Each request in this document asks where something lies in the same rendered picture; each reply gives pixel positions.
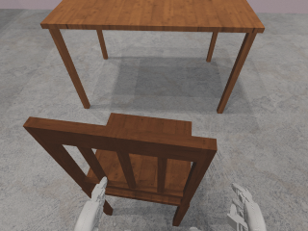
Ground chair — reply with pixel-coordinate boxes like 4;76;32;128
23;113;218;227

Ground robot left hand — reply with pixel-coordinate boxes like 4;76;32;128
72;176;108;231

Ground table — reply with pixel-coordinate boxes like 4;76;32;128
40;0;265;114

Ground robot right hand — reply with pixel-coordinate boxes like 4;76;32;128
227;183;267;231

